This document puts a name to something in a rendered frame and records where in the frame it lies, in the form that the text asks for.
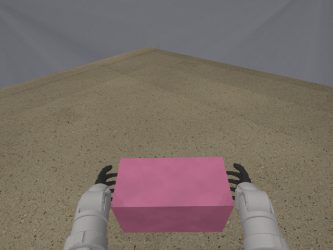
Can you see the left robot forearm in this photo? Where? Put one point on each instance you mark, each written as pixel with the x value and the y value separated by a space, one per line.
pixel 91 220

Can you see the robot left hand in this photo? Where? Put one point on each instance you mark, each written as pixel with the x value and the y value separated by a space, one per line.
pixel 102 177

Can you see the right robot forearm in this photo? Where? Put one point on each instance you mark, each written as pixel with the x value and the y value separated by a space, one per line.
pixel 258 219

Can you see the robot right hand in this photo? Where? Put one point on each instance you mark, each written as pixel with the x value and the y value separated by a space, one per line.
pixel 243 176

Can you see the carton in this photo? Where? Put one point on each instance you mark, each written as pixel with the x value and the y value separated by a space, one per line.
pixel 184 194

